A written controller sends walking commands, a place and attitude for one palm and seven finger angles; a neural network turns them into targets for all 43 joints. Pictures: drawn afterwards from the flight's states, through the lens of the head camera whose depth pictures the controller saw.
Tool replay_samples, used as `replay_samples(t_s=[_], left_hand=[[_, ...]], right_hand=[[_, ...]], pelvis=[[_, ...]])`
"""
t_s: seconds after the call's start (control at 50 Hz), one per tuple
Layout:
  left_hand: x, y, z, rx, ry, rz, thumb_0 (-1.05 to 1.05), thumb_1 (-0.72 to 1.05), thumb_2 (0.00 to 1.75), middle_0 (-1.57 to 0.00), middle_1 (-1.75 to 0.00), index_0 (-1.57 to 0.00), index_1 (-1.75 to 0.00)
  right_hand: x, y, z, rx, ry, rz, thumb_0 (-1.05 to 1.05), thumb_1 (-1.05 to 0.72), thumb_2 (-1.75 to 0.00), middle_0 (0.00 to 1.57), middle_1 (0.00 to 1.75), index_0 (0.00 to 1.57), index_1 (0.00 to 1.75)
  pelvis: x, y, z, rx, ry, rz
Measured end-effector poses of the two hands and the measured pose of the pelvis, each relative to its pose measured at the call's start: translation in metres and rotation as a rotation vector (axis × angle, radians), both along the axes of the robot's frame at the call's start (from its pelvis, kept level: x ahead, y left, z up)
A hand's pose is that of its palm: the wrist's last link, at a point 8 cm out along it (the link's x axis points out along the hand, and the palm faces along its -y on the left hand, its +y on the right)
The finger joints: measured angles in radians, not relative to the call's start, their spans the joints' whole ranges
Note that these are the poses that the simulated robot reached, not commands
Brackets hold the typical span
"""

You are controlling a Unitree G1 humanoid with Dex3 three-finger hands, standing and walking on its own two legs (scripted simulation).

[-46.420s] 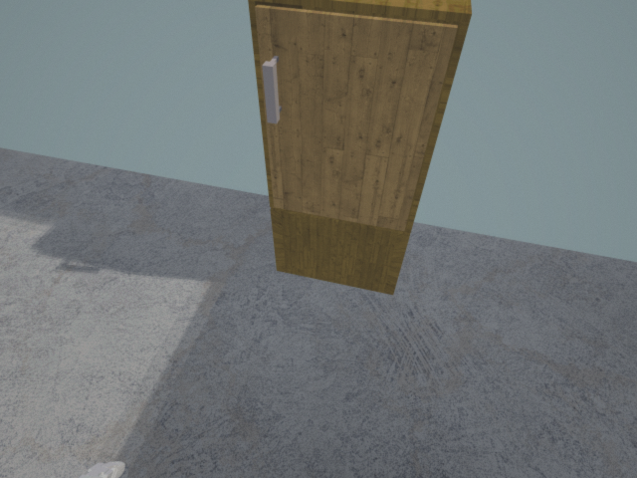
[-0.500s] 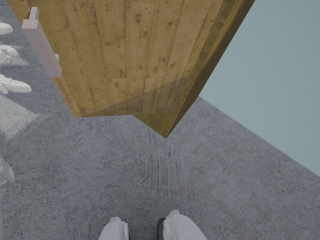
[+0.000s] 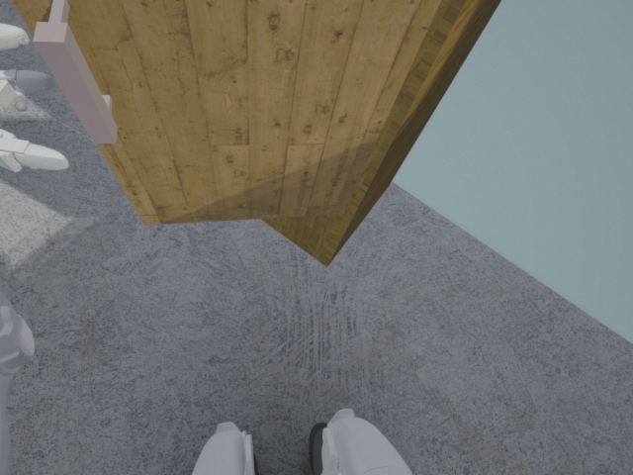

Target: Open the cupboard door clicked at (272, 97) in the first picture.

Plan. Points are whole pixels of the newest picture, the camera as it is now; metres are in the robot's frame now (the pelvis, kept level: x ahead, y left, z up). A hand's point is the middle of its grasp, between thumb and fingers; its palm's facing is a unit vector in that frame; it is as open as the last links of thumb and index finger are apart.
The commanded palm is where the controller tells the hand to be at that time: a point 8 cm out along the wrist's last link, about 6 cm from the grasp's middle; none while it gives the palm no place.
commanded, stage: slide the fingers in behind the handle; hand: left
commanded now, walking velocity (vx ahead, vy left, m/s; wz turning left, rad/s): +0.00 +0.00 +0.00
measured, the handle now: (84, 76) +0.55 +0.23 +0.09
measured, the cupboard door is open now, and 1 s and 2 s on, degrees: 43 42 43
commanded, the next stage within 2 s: close the thumb around the handle in 1.42 s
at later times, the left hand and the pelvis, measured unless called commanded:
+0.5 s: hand (45, 113) +0.50 +0.25 +0.09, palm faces +0.10 -1.00 +0.01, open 14.9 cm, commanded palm +0.49 +0.27 +0.09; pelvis +0.00 -0.01 +0.01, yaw +2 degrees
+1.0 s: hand (61, 113) +0.50 +0.24 +0.09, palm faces +0.13 -0.99 +0.01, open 15.5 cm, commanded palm +0.49 +0.23 +0.09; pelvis +0.01 -0.02 +0.00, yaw +3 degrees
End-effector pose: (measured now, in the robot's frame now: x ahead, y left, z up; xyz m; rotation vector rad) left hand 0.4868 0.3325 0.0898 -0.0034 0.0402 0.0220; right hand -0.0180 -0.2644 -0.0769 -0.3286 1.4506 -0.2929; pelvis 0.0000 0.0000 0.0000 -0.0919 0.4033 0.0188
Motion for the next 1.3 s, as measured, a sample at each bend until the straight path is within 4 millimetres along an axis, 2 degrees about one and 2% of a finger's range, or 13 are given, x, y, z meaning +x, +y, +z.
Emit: replay_samples(t_s=[0.08, 0.26, 0.68, 0.98, 1.04, 1.14, 1.2, 1.3], left_hand=[[0.001, -0.009, 0.002, -0.01, -0.005, 0.004, -0.01, -0.5, 0.3, -0.3, -1.2, -0.3, -1.2], [-0.006, -0.015, 0.004, 0.007, 0.01, 0.046, -0.01, -0.5, 0.3, -0.3, -1.2, -0.25, -1.19], [-0.016, -0.032, 0.003, -0.003, -0.005, 0.094, -0.01, -0.5, 0.3, -0.3, -1.2, -0.09, -1.15], [-0.016, -0.042, 0.002, -0.006, -0.009, 0.109, -0.01, -0.5, 0.3, -0.3, -1.2, 0.0, -1.11], [-0.016, -0.047, 0.002, 0.002, -0.01, 0.096, -0.01, -0.5, 0.3, -0.3, -1.2, 0.0, -1.1], [-0.007, -0.076, 0.001, 0.006, -0.01, -0.009, -0.01, -0.5, 0.3, -0.29, -1.2, -0.12, -1.14], [-0.003, -0.077, 0.0, -0.027, -0.011, 0.035, -0.01, -0.5, 0.3, -0.27, -1.2, -0.19, -1.16], [0.001, -0.08, 0.001, 0.023, -0.009, 0.033, -0.01, -0.5, 0.3, -0.27, -1.2, -0.25, -1.18]], right_hand=[[-0.002, 0.002, 0.0, 0.014, -0.001, -0.01, 0.0, -0.91, -0.89, 0.21, 0.3, 0.2, 0.3], [0.004, 0.003, -0.004, 0.044, -0.014, -0.002, 0.0, -0.91, -0.89, 0.21, 0.3, 0.2, 0.3], [0.033, -0.015, -0.011, 0.046, -0.05, 0.068, 0.0, -0.91, -0.9, 0.2, 0.3, 0.2, 0.3], [0.036, -0.014, -0.015, 0.07, -0.046, 0.086, 0.0, -0.91, -0.9, 0.2, 0.3, 0.2, 0.3], [0.036, -0.013, -0.016, 0.078, -0.043, 0.088, 0.0, -0.91, -0.9, 0.2, 0.3, 0.2, 0.3], [0.037, -0.011, -0.016, 0.078, -0.063, 0.074, 0.0, -0.91, -0.9, 0.2, 0.3, 0.2, 0.3], [0.037, -0.01, -0.015, 0.077, -0.097, 0.055, 0.0, -0.91, -0.9, 0.2, 0.3, 0.2, 0.3], [0.031, -0.007, -0.015, 0.09, -0.117, 0.024, 0.0, -0.91, -0.9, 0.2, 0.3, 0.2, 0.3]], pelvis=[[0.001, -0.001, 0.002, 0.003, -0.005, -0.004], [0.002, -0.004, 0.004, 0.01, -0.021, 0.003], [0.004, -0.015, 0.004, 0.019, -0.031, 0.037], [0.005, -0.017, 0.004, 0.02, -0.028, 0.05], [0.006, -0.017, 0.004, 0.021, -0.031, 0.053], [0.006, -0.016, 0.004, 0.023, -0.034, 0.044], [0.006, -0.015, 0.004, 0.027, -0.037, 0.027], [0.005, -0.015, 0.004, 0.033, -0.04, 0.006]])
